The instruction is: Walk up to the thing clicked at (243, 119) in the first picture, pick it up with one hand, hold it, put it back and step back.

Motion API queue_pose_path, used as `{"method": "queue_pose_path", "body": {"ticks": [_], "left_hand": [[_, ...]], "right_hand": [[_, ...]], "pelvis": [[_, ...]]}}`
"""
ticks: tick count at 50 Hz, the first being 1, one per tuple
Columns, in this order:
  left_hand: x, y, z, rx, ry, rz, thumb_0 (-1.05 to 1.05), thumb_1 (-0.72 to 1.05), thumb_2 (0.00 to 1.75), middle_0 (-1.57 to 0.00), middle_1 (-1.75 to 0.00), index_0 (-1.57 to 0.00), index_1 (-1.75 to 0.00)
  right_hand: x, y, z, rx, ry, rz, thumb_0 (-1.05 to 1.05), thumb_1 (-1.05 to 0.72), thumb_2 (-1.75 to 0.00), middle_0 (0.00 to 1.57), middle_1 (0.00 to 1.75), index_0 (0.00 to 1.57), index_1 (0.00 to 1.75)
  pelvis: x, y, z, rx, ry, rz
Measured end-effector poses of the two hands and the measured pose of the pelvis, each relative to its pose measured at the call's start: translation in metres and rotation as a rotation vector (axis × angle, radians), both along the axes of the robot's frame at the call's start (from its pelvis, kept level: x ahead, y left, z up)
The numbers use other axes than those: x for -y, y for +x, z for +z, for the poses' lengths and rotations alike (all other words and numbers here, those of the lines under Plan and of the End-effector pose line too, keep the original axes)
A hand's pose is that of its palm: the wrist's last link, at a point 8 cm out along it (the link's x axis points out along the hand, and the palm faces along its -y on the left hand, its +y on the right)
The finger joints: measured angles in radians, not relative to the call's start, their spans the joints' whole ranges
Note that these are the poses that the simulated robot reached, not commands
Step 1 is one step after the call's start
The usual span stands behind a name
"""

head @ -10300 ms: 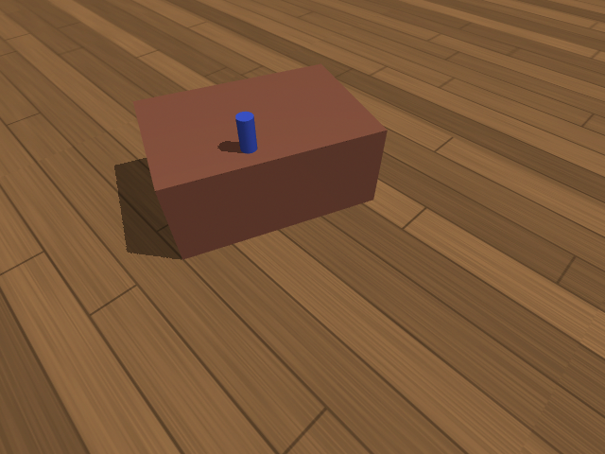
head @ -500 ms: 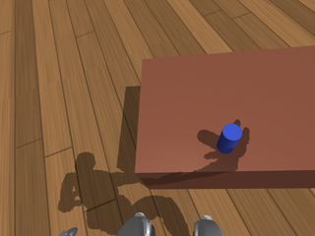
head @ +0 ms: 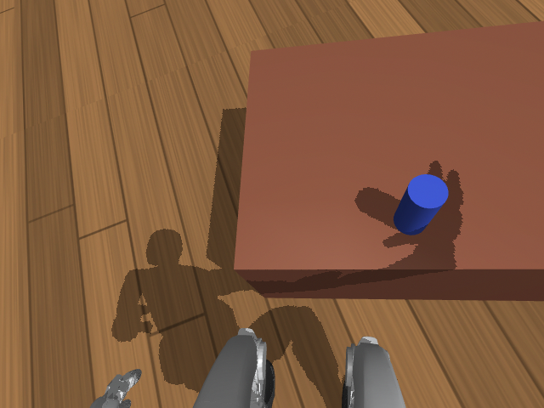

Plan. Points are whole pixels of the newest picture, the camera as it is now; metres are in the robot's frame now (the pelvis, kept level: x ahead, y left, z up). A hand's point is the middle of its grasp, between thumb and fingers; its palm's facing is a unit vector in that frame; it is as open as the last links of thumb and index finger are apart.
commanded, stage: approach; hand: right
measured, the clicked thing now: (417, 207) +0.47 -0.21 -0.18
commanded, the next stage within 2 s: close in in 0.24 s
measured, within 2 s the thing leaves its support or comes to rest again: neither
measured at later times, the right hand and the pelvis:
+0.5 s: hand (461, 218) +0.45 -0.28 -0.18, palm faces +0.11 +0.99 +0.02, open 17.6 cm; pelvis -0.06 +0.01 -0.21, yaw +2 degrees
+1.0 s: hand (424, 209) +0.47 -0.22 -0.18, palm faces +0.13 +0.99 +0.00, open 17.4 cm; pelvis -0.06 +0.02 -0.20, yaw +1 degrees
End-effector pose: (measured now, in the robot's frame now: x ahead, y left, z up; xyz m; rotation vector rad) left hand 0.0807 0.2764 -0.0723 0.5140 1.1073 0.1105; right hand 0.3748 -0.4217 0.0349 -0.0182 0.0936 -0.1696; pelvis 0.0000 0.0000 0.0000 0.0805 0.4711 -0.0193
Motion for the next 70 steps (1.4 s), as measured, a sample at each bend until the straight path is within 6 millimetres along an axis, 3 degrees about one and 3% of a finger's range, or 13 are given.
{"method": "queue_pose_path", "body": {"ticks": [8,15,20,26,31,40,48,62,70], "left_hand": [[0.003,0.013,-0.087,0.02,0.001,-0.041,0.0,0.89,0.91,-0.19,-0.29,-0.18,-0.3],[0.005,-0.002,-0.164,-0.028,-0.03,-0.037,0.0,0.89,0.91,-0.18,-0.29,-0.18,-0.3],[0.007,-0.028,-0.207,-0.081,-0.071,-0.007,0.0,0.9,0.91,-0.19,-0.29,-0.19,-0.3],[0.005,-0.061,-0.239,-0.131,-0.093,0.053,0.0,0.9,0.9,-0.19,-0.29,-0.19,-0.3],[0.002,-0.077,-0.244,-0.145,-0.097,0.102,0.0,0.9,0.9,-0.19,-0.29,-0.19,-0.3],[-0.011,-0.085,-0.227,-0.132,-0.076,0.146,0.0,0.9,0.9,-0.19,-0.29,-0.19,-0.3],[-0.02,-0.077,-0.221,-0.148,-0.06,0.141,0.0,0.9,0.9,-0.19,-0.29,-0.19,-0.3],[-0.017,-0.052,-0.233,-0.14,-0.086,0.125,0.0,0.86,0.93,-0.19,-0.29,-0.18,-0.31],[-0.012,-0.048,-0.236,-0.139,-0.095,0.115,0.0,0.87,0.93,-0.2,-0.29,-0.19,-0.31]], "right_hand": [[-0.029,0.022,-0.094,0.129,0.028,0.046,-0.01,0.61,-0.06,0.04,0.05,0.04,0.05],[-0.052,0.041,-0.163,0.093,0.038,0.076,-0.02,0.59,-0.05,0.05,0.04,0.04,0.05],[-0.072,0.045,-0.199,0.066,0.032,0.08,-0.02,0.57,-0.05,0.05,0.04,0.04,0.05],[-0.093,0.046,-0.219,0.091,0.03,0.056,-0.02,0.57,-0.04,0.05,0.04,0.05,0.05],[-0.114,0.048,-0.219,0.084,0.015,0.055,-0.02,0.55,-0.04,0.05,0.04,0.04,0.05],[-0.139,0.058,-0.205,0.063,0.022,0.039,-0.02,0.54,-0.03,0.06,0.03,0.05,0.04],[-0.149,0.062,-0.209,0.059,0.02,0.034,-0.01,0.52,-0.04,0.06,0.04,0.04,0.04],[-0.162,0.066,-0.216,0.065,0.012,0.035,-0.01,0.45,-0.09,0.06,0.05,0.04,0.06],[-0.164,0.067,-0.218,0.063,0.011,0.041,-0.01,0.42,-0.11,0.2,0.13,0.18,0.14]], "pelvis": [[-0.006,-0.015,-0.082,-0.1,0.018,0.012],[-0.01,-0.033,-0.146,-0.135,0.027,0.018],[-0.011,-0.046,-0.181,-0.145,0.026,0.023],[-0.012,-0.059,-0.211,-0.13,0.024,0.025],[-0.012,-0.067,-0.216,-0.117,0.019,0.022],[-0.015,-0.066,-0.203,-0.129,0.006,0.023],[-0.016,-0.059,-0.198,-0.143,-0.003,0.016],[-0.018,-0.053,-0.2,-0.147,-0.011,0.011],[-0.017,-0.055,-0.201,-0.147,-0.012,0.007]]}}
